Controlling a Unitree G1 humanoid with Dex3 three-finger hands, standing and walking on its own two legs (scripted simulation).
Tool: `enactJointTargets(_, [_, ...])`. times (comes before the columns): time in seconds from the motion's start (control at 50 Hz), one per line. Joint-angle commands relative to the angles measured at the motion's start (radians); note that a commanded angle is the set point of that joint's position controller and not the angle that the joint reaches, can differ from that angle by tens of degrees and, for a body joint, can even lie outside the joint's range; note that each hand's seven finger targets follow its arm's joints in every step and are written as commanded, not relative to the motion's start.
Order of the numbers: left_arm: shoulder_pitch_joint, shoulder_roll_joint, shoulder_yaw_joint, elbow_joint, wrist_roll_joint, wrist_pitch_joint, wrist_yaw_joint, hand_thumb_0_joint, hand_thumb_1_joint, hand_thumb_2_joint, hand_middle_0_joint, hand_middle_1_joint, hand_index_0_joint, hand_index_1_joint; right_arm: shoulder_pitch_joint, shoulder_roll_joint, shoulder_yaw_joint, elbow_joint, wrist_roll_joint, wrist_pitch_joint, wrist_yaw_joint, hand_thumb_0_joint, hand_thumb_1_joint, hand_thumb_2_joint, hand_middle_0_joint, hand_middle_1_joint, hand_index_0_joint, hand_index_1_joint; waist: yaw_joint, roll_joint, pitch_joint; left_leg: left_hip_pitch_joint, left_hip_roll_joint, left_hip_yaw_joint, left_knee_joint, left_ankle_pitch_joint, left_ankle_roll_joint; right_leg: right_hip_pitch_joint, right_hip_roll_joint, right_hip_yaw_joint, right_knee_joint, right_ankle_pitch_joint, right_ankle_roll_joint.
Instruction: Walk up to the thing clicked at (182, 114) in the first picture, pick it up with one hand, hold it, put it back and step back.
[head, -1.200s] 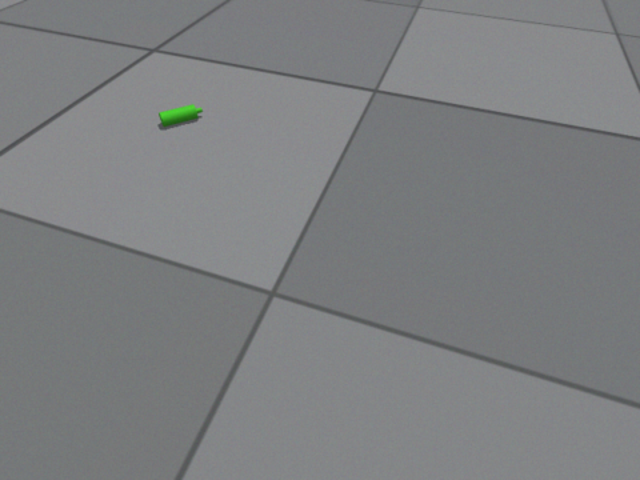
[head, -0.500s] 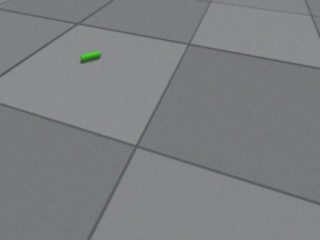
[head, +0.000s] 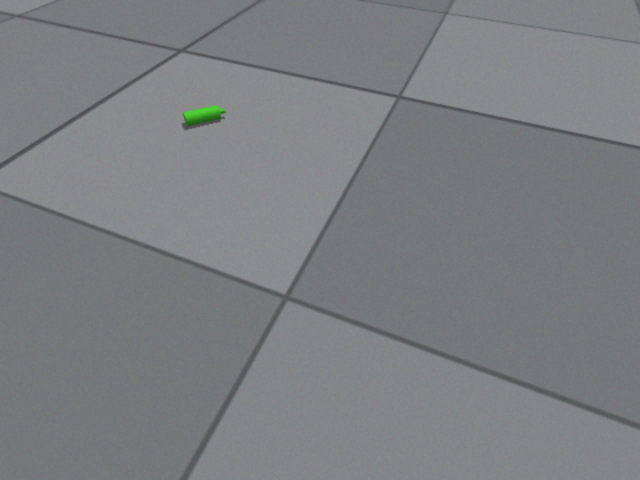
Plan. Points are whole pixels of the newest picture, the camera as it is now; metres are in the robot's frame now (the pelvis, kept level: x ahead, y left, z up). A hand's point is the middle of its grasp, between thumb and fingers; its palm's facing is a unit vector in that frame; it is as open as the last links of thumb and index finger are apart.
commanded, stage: walk up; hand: left
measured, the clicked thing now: (205, 114) +2.14 +0.55 -0.74
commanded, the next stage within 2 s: none
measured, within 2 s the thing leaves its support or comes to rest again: neither
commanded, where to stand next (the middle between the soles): +1.85 +0.23 m, yaw +23 degrees
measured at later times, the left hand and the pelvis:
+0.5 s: hand (49, 422) +0.27 +0.41 -0.16, palm faces +0.07 -0.96 -0.26, open 7.4 cm; pelvis +0.19 +0.13 -0.01, yaw +9 degrees
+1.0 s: hand (94, 268) +0.55 +0.43 -0.14, palm faces +0.28 -0.91 -0.31, open 7.4 cm; pelvis +0.53 +0.15 -0.01, yaw +16 degrees
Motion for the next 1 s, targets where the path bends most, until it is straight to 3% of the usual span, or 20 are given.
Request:
enactJointTargets(0.0, [0.006,0.364,0.111,-0.118,0.009,-0.052,0.018,0.000,0.900,0.900,-0.200,-0.300,-0.200,-0.300,-0.207,-0.272,-0.088,-0.191,-0.010,-0.056,0.020,0.000,-0.900,-0.900,0.200,0.300,0.200,0.300,0.100,-0.093,0.064,-0.530,0.126,-0.052,0.308,-0.009,-0.014,0.190,-0.477,0.472,-0.295,-0.428,-0.219])
enactJointTargets(0.08, [-0.051,0.346,0.108,-0.157,0.016,-0.061,0.006,0.000,0.900,0.900,-0.200,-0.300,-0.200,-0.300,-0.106,-0.263,-0.101,-0.180,0.005,-0.052,0.062,0.000,-0.900,-0.900,0.200,0.300,0.200,0.300,0.045,-0.132,-0.009,-0.416,0.115,0.000,0.222,0.038,-0.027,0.229,-0.309,0.159,-0.255,-0.312,-0.159])
enactJointTargets(0.2, [-0.165,0.410,0.118,-0.191,0.025,-0.046,-0.018,0.000,0.900,0.900,-0.200,-0.300,-0.200,-0.300,0.038,-0.259,-0.122,-0.168,0.014,-0.037,0.075,0.000,-0.900,-0.900,0.200,0.300,0.200,0.300,-0.050,-0.200,0.055,0.083,0.105,0.135,0.114,0.237,-0.041,-0.292,-0.291,-0.006,-0.222,-0.457,-0.127])
enactJointTargets(0.26, [-0.116,0.333,0.093,-0.172,0.031,-0.030,-0.021,0.000,0.900,0.900,-0.200,-0.300,-0.200,-0.300,0.237,-0.331,-0.154,-0.094,0.008,-0.053,0.043,0.000,-0.900,-0.900,0.200,0.300,0.200,0.300,-0.142,0.101,0.018,0.334,0.030,0.150,0.027,0.052,-0.003,-0.408,-0.185,-0.097,0.233,-0.394,-0.111])
enactJointTargets(0.28, [-0.068,0.245,0.063,-0.171,0.024,-0.025,-0.031,0.000,0.900,0.900,-0.200,-0.300,-0.200,-0.300,0.337,-0.410,-0.175,-0.072,0.000,-0.064,0.024,0.000,-0.900,-0.900,0.200,0.300,0.200,0.300,-0.186,0.368,0.022,0.433,0.081,-0.060,-0.167,-0.269,0.064,-0.562,-0.068,-0.159,0.657,-0.273,-0.083])
enactJointTargets(0.3, [-0.096,0.189,0.032,-0.205,0.010,-0.031,-0.035,0.000,0.900,0.900,-0.200,-0.300,-0.200,-0.300,0.350,-0.490,-0.176,-0.099,-0.001,-0.077,0.007,0.000,-0.900,-0.900,0.200,0.300,0.200,0.300,-0.168,0.493,0.072,0.380,0.298,-0.543,-0.377,-0.503,0.098,-0.741,-0.007,-0.046,0.905,-0.248,-0.045])
enactJointTargets(0.32, [-0.107,0.283,0.044,-0.227,0.003,-0.039,-0.030,0.000,0.900,0.900,-0.200,-0.300,-0.200,-0.300,0.248,-0.520,-0.171,-0.150,0.040,-0.081,0.007,0.000,-0.900,-0.900,0.200,0.300,0.200,0.300,-0.121,0.330,0.097,0.294,0.446,-0.822,-0.544,-0.518,0.205,-0.729,-0.047,0.072,0.913,-0.184,-0.044])
enactJointTargets(0.34, [-0.122,0.316,0.035,-0.216,0.010,-0.047,-0.024,0.000,0.900,0.900,-0.200,-0.300,-0.200,-0.300,0.144,-0.516,-0.175,-0.179,0.041,-0.087,0.000,0.000,-0.900,-0.900,0.200,0.300,0.200,0.300,-0.079,0.249,0.128,0.214,0.485,-0.854,-0.560,-0.491,0.242,-0.723,-0.107,0.130,0.906,-0.126,-0.037])
enactJointTargets(0.38, [-0.073,0.353,0.056,-0.147,-0.023,-0.051,-0.028,0.000,0.900,0.900,-0.200,-0.300,-0.200,-0.300,0.074,-0.408,-0.130,-0.205,0.034,-0.113,-0.011,0.000,-0.900,-0.900,0.200,0.300,0.200,0.300,-0.015,0.085,0.094,0.162,0.329,-0.457,-0.415,-0.199,0.184,-0.590,-0.166,0.170,0.811,0.014,-0.013])
enactJointTargets(0.42, [-0.016,0.332,0.061,-0.132,-0.031,-0.030,-0.043,0.000,0.900,0.900,-0.200,-0.300,-0.200,-0.300,0.093,-0.342,-0.102,-0.199,0.045,-0.124,-0.015,0.000,-0.900,-0.900,0.200,0.300,0.200,0.300,0.010,0.100,0.068,0.119,0.235,-0.237,-0.423,-0.049,0.111,-0.493,-0.165,0.129,0.686,0.101,0.002])
enactJointTargets(0.52, [-0.116,0.298,0.061,-0.206,-0.011,-0.004,-0.065,0.000,0.900,0.900,-0.200,-0.300,-0.200,-0.300,0.136,-0.329,-0.098,-0.211,0.040,-0.140,-0.023,0.000,-0.900,-0.900,0.200,0.300,0.200,0.300,-0.003,0.054,0.092,0.160,0.204,-0.119,-0.476,0.117,0.141,-0.528,-0.132,0.069,0.480,0.215,0.046])
enactJointTargets(0.66, [-0.294,0.199,0.050,-0.296,-0.011,-0.013,-0.071,0.000,0.900,0.900,-0.200,-0.300,-0.200,-0.300,0.239,-0.341,-0.107,-0.201,0.028,-0.135,-0.041,0.000,-0.900,-0.900,0.200,0.300,0.200,0.300,-0.053,0.076,0.066,0.210,0.189,-0.037,-0.383,0.516,0.099,-0.340,-0.059,-0.025,0.163,0.316,-0.018])
enactJointTargets(0.72, [-0.079,0.224,0.082,-0.239,-0.014,-0.015,-0.054,0.000,0.900,0.900,-0.200,-0.300,-0.200,-0.300,0.231,-0.328,-0.105,-0.221,0.018,-0.127,-0.055,0.000,-0.900,-0.900,0.200,0.300,0.200,0.300,0.049,0.040,-0.102,0.237,0.166,0.001,-0.062,0.730,0.090,-0.049,-0.007,-0.041,0.137,0.239,-0.051])
enactJointTargets(0.74, [0.098,0.254,0.109,-0.193,-0.011,-0.018,-0.040,0.000,0.900,0.900,-0.200,-0.300,-0.200,-0.300,0.229,-0.309,-0.095,-0.230,0.013,-0.126,-0.054,0.000,-0.900,-0.900,0.200,0.300,0.200,0.300,0.138,-0.008,-0.214,0.173,0.122,0.034,0.176,0.702,0.066,0.180,0.007,-0.046,0.136,0.208,-0.062])
enactJointTargets(0.76, [0.252,0.325,0.139,-0.162,-0.001,-0.023,-0.027,0.000,0.900,0.900,-0.200,-0.300,-0.200,-0.300,0.272,-0.246,-0.074,-0.244,0.015,-0.126,-0.051,0.000,-0.900,-0.900,0.200,0.300,0.200,0.300,0.187,-0.127,-0.305,-0.041,0.075,0.045,0.449,0.479,0.037,0.417,-0.123,0.146,0.147,0.027,-0.090])
enactJointTargets(0.78, [0.281,0.388,0.151,-0.174,0.009,-0.032,-0.017,0.000,0.900,0.900,-0.200,-0.300,-0.200,-0.300,0.336,-0.180,-0.051,-0.264,0.034,-0.126,-0.049,0.000,-0.900,-0.900,0.200,0.300,0.200,0.300,0.155,-0.287,-0.339,-0.319,-0.043,0.022,0.627,-0.077,0.025,0.587,-0.384,0.563,0.045,-0.167,-0.160])
enactJointTargets(0.8, [0.202,0.409,0.152,-0.186,-0.015,-0.032,-0.009,0.000,0.900,0.900,-0.200,-0.300,-0.200,-0.300,0.308,-0.293,-0.073,-0.248,0.030,-0.127,-0.062,0.000,-0.900,-0.900,0.200,0.300,0.200,0.300,0.143,-0.241,-0.287,-0.444,-0.027,-0.002,0.732,-0.123,0.034,0.575,-0.451,0.761,-0.049,-0.131,-0.262])
enactJointTargets(0.82, [0.135,0.386,0.149,-0.211,-0.028,-0.033,-0.002,0.000,0.900,0.900,-0.200,-0.300,-0.200,-0.300,0.231,-0.322,-0.076,-0.240,0.031,-0.133,-0.066,0.000,-0.900,-0.900,0.200,0.300,0.200,0.300,0.132,-0.164,-0.213,-0.448,0.035,-0.048,0.789,-0.073,0.044,0.452,-0.450,0.691,-0.079,-0.080,-0.279])
enactJointTargets(0.9, [0.068,0.276,0.101,-0.220,-0.018,-0.058,0.003,0.000,0.900,0.900,-0.200,-0.300,-0.200,-0.300,0.187,-0.235,-0.064,-0.243,0.040,-0.116,-0.035,0.000,-0.900,-0.900,0.200,0.300,0.200,0.300,0.042,-0.101,0.032,-0.277,0.086,-0.070,0.596,0.066,0.054,0.000,-0.259,0.226,-0.079,0.363,-0.174])
enactJointTargets(0.98, [0.032,0.279,0.089,-0.254,-0.019,-0.078,-0.009,0.000,0.900,0.900,-0.200,-0.300,-0.200,-0.300,0.113,-0.225,-0.077,-0.281,0.023,-0.096,-0.003,0.000,-0.900,-0.900,0.200,0.300,0.200,0.300,0.012,-0.099,0.116,-0.283,0.116,-0.020,0.362,0.155,0.000,-0.133,-0.233,0.107,-0.180,0.200,-0.195])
